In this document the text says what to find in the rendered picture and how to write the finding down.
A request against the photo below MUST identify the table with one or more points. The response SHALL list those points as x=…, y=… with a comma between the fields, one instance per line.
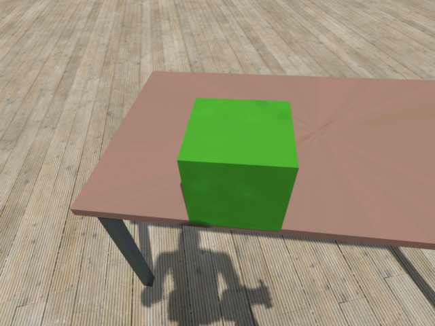
x=365, y=147

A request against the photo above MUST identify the carton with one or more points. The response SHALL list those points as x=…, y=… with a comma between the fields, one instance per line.
x=238, y=163

